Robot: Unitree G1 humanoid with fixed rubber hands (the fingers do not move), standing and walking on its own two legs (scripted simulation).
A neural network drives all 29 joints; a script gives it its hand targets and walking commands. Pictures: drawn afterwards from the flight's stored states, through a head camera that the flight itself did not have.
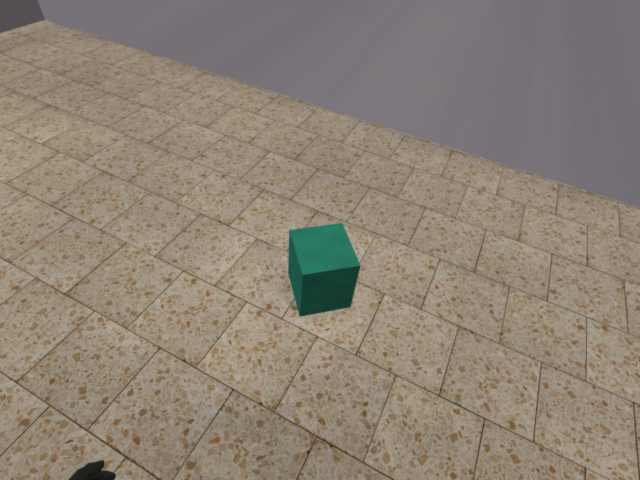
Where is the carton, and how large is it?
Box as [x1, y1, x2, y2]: [288, 223, 359, 315]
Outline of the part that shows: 341,223 289,230 288,273 299,315 305,315 350,306 359,269 359,263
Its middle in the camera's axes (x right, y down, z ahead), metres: +0.01 +0.10 +1.43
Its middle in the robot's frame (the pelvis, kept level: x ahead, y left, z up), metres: +0.96 -0.03 -0.64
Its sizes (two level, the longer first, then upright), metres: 0.210 0.200 0.250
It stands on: the floor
